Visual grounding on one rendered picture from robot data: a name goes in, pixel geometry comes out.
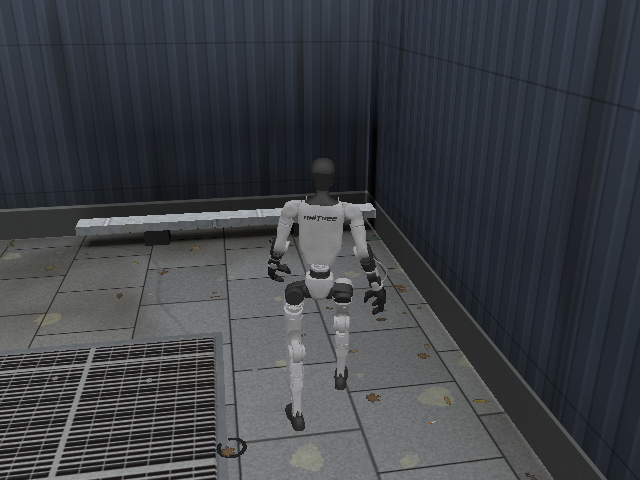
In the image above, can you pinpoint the left robot forearm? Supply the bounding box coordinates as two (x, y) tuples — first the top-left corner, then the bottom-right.
(268, 237), (284, 269)

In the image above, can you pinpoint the robot right hand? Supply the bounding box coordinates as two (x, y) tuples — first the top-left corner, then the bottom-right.
(364, 287), (386, 315)

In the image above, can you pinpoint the right robot forearm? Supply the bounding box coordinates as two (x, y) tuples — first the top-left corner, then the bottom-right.
(360, 243), (383, 291)

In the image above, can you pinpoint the left robot thigh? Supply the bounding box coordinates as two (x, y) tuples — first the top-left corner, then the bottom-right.
(284, 280), (306, 363)

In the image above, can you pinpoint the left robot upper arm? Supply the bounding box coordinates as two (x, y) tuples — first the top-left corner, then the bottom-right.
(273, 200), (302, 253)

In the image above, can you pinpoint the robot left hand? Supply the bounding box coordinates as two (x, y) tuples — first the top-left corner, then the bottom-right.
(268, 264), (291, 282)

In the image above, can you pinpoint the left robot foot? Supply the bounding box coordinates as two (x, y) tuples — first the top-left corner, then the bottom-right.
(285, 403), (305, 431)

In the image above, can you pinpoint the right robot upper arm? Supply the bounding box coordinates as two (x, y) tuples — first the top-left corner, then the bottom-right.
(342, 202), (369, 259)

